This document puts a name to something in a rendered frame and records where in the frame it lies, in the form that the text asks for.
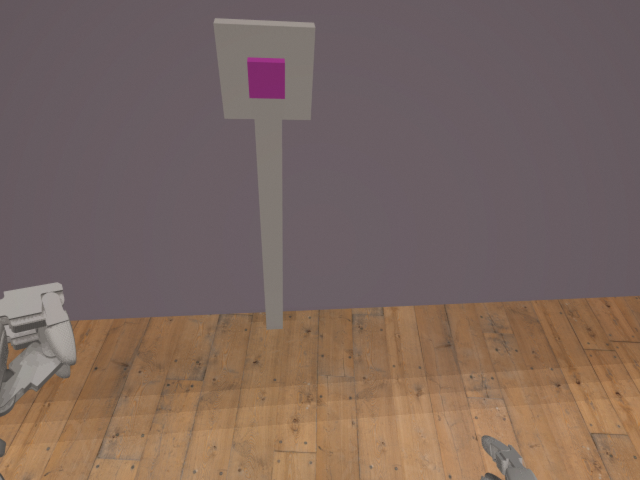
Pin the panel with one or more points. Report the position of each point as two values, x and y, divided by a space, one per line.
236 40

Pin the robot left hand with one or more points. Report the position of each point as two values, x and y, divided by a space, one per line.
33 318

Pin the button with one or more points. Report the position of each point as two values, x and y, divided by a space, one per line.
266 77

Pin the robot right hand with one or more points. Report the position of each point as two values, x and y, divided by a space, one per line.
507 459

